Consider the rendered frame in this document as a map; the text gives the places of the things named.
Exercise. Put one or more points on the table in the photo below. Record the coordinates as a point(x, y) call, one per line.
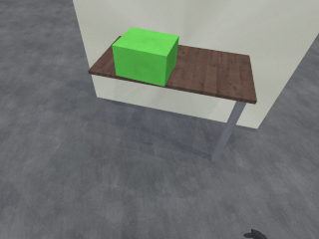
point(201, 71)

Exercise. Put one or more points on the carton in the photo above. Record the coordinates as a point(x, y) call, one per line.
point(145, 55)

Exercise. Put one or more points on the robot right hand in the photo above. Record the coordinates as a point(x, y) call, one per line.
point(255, 235)

